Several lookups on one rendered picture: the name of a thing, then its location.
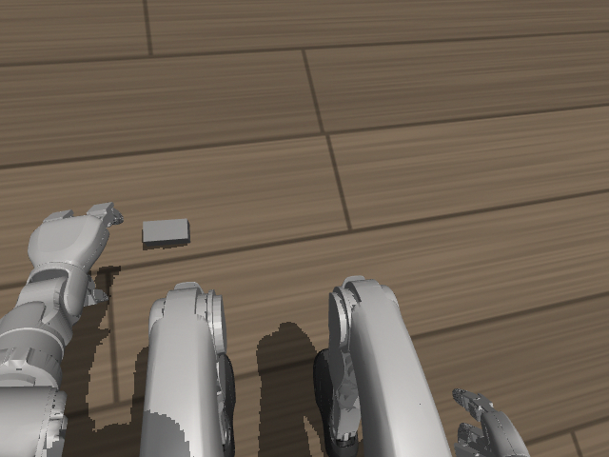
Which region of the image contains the right robot foot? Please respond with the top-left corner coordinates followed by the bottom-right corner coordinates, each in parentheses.
top-left (313, 348), bottom-right (359, 457)

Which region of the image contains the right robot hand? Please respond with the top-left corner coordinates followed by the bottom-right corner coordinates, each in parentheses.
top-left (452, 388), bottom-right (530, 457)

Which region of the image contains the small box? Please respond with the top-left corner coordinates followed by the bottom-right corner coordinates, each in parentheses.
top-left (143, 219), bottom-right (190, 247)

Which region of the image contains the left robot hand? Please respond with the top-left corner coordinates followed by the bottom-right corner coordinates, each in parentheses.
top-left (28, 202), bottom-right (124, 307)

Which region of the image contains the left robot arm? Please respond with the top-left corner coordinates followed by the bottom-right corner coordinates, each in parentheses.
top-left (0, 262), bottom-right (88, 457)

